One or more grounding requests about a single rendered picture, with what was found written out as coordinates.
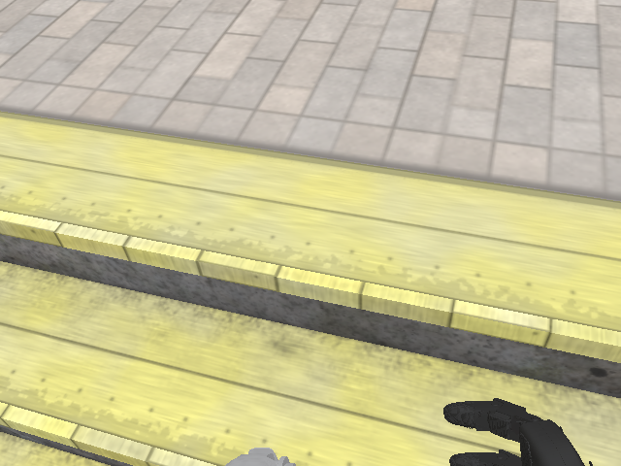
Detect stairs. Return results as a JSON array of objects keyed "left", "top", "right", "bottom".
[{"left": 0, "top": 234, "right": 621, "bottom": 466}]

